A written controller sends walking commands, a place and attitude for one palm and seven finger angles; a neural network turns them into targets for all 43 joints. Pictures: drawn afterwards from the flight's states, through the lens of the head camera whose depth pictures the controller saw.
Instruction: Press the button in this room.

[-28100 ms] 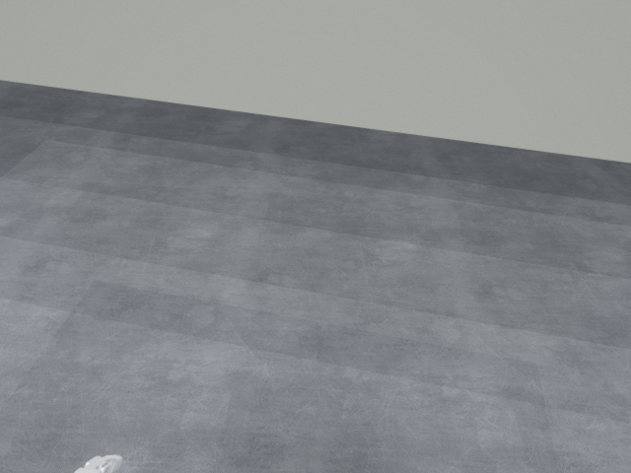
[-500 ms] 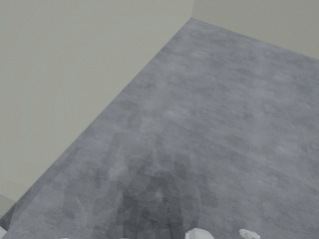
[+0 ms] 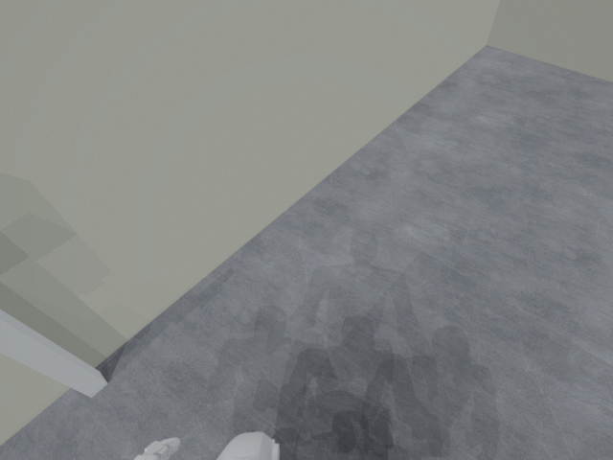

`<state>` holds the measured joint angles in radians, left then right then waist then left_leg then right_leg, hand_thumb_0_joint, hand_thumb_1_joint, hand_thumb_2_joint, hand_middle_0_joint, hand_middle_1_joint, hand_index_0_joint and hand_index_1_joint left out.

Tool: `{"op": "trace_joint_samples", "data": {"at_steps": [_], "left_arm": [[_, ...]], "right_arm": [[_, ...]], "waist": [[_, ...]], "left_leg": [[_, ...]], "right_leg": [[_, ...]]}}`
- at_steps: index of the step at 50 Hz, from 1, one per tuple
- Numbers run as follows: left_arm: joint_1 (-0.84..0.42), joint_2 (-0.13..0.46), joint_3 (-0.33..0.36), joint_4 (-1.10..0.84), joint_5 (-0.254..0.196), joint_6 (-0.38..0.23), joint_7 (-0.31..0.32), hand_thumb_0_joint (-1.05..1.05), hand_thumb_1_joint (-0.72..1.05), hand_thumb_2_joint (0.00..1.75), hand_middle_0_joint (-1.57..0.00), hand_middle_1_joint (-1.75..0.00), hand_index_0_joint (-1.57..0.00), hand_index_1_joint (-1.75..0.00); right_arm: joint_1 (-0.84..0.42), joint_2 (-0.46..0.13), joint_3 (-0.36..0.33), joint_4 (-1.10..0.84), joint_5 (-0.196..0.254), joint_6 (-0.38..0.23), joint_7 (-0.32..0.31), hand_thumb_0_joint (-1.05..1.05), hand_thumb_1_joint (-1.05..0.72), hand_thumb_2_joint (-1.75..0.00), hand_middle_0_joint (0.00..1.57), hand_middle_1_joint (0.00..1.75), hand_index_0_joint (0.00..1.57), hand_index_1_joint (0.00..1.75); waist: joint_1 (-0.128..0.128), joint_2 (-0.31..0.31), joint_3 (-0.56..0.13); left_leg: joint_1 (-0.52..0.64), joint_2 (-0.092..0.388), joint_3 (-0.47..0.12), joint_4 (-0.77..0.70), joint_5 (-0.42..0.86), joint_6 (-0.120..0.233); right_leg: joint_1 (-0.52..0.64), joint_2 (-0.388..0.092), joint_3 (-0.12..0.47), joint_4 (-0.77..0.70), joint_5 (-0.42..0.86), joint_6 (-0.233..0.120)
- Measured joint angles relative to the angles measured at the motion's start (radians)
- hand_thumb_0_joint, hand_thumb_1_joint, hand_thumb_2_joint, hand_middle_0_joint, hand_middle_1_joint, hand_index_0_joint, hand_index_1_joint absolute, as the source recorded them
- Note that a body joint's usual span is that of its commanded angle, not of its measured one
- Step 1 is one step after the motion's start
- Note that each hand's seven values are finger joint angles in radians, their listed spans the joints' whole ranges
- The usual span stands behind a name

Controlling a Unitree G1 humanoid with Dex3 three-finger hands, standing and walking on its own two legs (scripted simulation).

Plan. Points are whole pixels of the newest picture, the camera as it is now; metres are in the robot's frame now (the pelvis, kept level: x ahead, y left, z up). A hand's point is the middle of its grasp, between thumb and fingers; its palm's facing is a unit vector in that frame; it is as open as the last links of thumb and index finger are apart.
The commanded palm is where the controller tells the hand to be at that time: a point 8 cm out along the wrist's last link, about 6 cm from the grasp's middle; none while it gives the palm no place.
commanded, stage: turn to face it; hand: left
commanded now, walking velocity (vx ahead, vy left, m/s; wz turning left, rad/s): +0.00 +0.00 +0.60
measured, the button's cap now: out of the picture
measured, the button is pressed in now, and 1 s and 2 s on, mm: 0 0 0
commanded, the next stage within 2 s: take the last steps up to it in 1.14 s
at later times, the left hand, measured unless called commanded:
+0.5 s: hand out of the picture -0.01 +0.30 -0.17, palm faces +0.33 -0.90 -0.27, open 7.4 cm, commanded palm none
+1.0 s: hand out of the picture -0.02 +0.21 -0.15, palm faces +0.55 -0.79 -0.27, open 7.4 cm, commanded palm none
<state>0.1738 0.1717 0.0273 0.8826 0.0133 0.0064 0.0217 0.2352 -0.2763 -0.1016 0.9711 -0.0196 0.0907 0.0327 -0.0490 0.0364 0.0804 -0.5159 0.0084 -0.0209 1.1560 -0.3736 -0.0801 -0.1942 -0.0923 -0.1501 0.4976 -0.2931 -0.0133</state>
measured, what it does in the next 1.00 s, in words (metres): steps on the spot, turning left: left foot, then right foot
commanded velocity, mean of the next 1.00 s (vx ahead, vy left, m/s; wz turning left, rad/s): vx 0.00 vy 0.00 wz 0.54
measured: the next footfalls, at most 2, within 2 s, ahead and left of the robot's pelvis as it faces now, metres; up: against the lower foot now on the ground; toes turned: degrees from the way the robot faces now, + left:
left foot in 0.24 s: +0.00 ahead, +0.16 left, +0.00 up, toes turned +15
right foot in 0.74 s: +0.10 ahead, -0.06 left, +0.00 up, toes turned +24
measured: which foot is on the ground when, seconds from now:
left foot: up 0.00-0.22, down 0.24-0.74, up 0.76-1.00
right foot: down 0.00-0.24, up 0.26-0.72, down 0.74-1.00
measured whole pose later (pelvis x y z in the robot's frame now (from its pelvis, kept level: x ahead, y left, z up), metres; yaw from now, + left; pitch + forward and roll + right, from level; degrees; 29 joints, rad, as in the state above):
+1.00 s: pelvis +0.02 +0.00 +0.00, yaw +35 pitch +0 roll +2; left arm 0.20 0.17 0.02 0.89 0.01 0.00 0.02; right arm 0.22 -0.27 -0.09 0.98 -0.02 0.09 0.03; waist -0.03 0.03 0.08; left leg -0.47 0.01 -0.04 1.13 -0.38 -0.08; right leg -0.21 -0.09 -0.17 0.49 -0.27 -0.03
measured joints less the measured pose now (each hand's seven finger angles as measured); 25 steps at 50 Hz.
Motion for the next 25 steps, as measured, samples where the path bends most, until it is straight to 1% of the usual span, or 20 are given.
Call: {"op": "trace_joint_samples", "data": {"at_steps": [4, 9, 11, 12, 13, 14, 15, 16, 18, 20, 23, 25], "left_arm": [[0.023, 0.005, -0.001, 0.013, 0.006, -0.001, -0.004, 0.0, 0.9, 0.9, -0.2, -0.3, -0.2, -0.3], [0.052, 0.037, 0.01, 0.033, 0.01, 0.006, -0.008, 0.0, 0.9, 0.9, -0.2, -0.3, -0.21, -0.3], [0.063, 0.058, 0.02, 0.043, 0.009, 0.012, -0.009, 0.0, 0.9, 0.9, -0.2, -0.3, -0.21, -0.3], [0.074, 0.069, 0.025, 0.046, 0.006, 0.016, -0.01, 0.0, 0.9, 0.9, -0.2, -0.3, -0.21, -0.3], [0.077, 0.085, 0.033, 0.052, 0.002, 0.023, -0.011, 0.0, 0.9, 0.9, -0.2, -0.3, -0.21, -0.3], [0.075, 0.1, 0.039, 0.058, 0.0, 0.034, -0.01, 0.0, 0.9, 0.9, -0.2, -0.3, -0.2, -0.3], [0.072, 0.112, 0.043, 0.067, 0.0, 0.047, -0.005, 0.0, 0.9, 0.9, -0.2, -0.3, -0.2, -0.3], [0.066, 0.12, 0.047, 0.076, 0.0, 0.059, -0.002, 0.0, 0.9, 0.9, -0.2, -0.3, -0.2, -0.3], [0.051, 0.129, 0.052, 0.084, -0.001, 0.067, -0.003, 0.01, 0.91, 0.9, -0.2, -0.3, -0.2, -0.3], [0.037, 0.133, 0.054, 0.078, -0.002, 0.063, -0.009, 0.01, 0.91, 0.9, -0.19, -0.3, -0.2, -0.3], [0.019, 0.13, 0.051, 0.059, -0.002, 0.053, -0.013, 0.01, 0.91, 0.9, -0.19, -0.3, -0.2, -0.3], [0.005, 0.125, 0.048, 0.048, -0.002, 0.05, -0.013, 0.01, 0.91, 0.9, -0.19, -0.3, -0.2, -0.3]], "right_arm": [[-0.028, -0.002, 0.007, 0.006, 0.003, 0.007, 0.0, 0.01, -0.91, -0.9, 0.2, 0.3, 0.19, 0.3], [-0.088, 0.002, 0.025, -0.009, 0.01, -0.004, -0.001, 0.01, -0.91, -0.9, 0.2, 0.3, 0.19, 0.3], [-0.107, 0.005, 0.031, -0.027, 0.012, -0.016, -0.001, 0.01, -0.91, -0.9, 0.2, 0.3, 0.19, 0.3], [-0.112, 0.002, 0.034, -0.039, 0.011, -0.025, 0.001, 0.01, -0.91, -0.9, 0.2, 0.3, 0.19, 0.3], [-0.122, 0.007, 0.034, -0.047, 0.009, -0.037, 0.001, 0.01, -0.91, -0.9, 0.2, 0.3, 0.19, 0.3], [-0.132, 0.014, 0.036, -0.054, 0.009, -0.046, 0.0, 0.01, -0.91, -0.9, 0.2, 0.3, 0.19, 0.3], [-0.138, 0.02, 0.04, -0.061, 0.01, -0.055, -0.001, 0.01, -0.91, -0.9, 0.2, 0.3, 0.19, 0.3], [-0.138, 0.025, 0.044, -0.067, 0.01, -0.061, -0.006, 0.01, -0.91, -0.9, 0.2, 0.3, 0.2, 0.3], [-0.134, 0.034, 0.049, -0.072, 0.007, -0.066, -0.016, 0.0, -0.91, -0.9, 0.2, 0.3, 0.2, 0.3], [-0.128, 0.041, 0.055, -0.071, 0.007, -0.065, -0.021, 0.0, -0.9, -0.9, 0.2, 0.3, 0.2, 0.3], [-0.115, 0.05, 0.06, -0.068, 0.008, -0.063, -0.021, 0.0, -0.9, -0.9, 0.2, 0.3, 0.2, 0.3], [-0.103, 0.057, 0.061, -0.067, 0.008, -0.063, -0.02, 0.0, -0.9, -0.9, 0.2, 0.3, 0.2, 0.3]], "waist": [[0.017, -0.02, 0.01], [0.05, -0.047, 0.024], [0.06, -0.061, 0.024], [0.064, -0.063, 0.019], [0.066, -0.078, 0.019], [0.073, -0.094, 0.024], [0.077, -0.099, 0.025], [0.077, -0.097, 0.023], [0.075, -0.09, 0.017], [0.077, -0.086, 0.015], [0.076, -0.081, 0.008], [0.07, -0.077, 0.004]], "left_leg": [[0.055, 0.032, 0.019, -0.108, -0.036, -0.01], [0.149, 0.036, 0.068, -0.329, -0.07, 0.004], [0.202, 0.029, 0.096, -0.459, -0.021, 0.014], [0.238, 0.027, 0.106, -0.547, 0.051, 0.024], [0.239, 0.014, 0.108, -0.563, 0.071, 0.055], [0.231, 0.004, 0.108, -0.541, 0.056, 0.081], [0.227, 0.001, 0.103, -0.526, 0.039, 0.099], [0.227, 0.0, 0.092, -0.527, 0.031, 0.11], [0.24, -0.004, 0.067, -0.56, 0.044, 0.115], [0.261, -0.013, 0.047, -0.607, 0.073, 0.116], [0.284, -0.029, 0.022, -0.66, 0.106, 0.124], [0.291, -0.04, 0.003, -0.68, 0.119, 0.125]], "right_leg": [[0.005, -0.032, -0.048, 0.002, -0.006, 0.009], [-0.01, -0.072, -0.103, 0.042, -0.025, 0.035], [-0.023, -0.092, -0.126, 0.081, -0.046, 0.052], [-0.037, -0.102, -0.135, 0.118, -0.064, 0.063], [-0.066, -0.116, -0.118, 0.183, -0.089, 0.072], [-0.102, -0.115, -0.073, 0.271, -0.161, 0.081], [-0.139, -0.098, -0.027, 0.362, -0.222, 0.087], [-0.174, -0.077, 0.009, 0.445, -0.248, 0.092], [-0.229, -0.046, 0.057, 0.562, -0.22, 0.101], [-0.266, -0.031, 0.087, 0.615, -0.164, 0.109], [-0.294, -0.021, 0.116, 0.62, -0.105, 0.119], [-0.298, -0.015, 0.13, 0.598, -0.09, 0.125]]}}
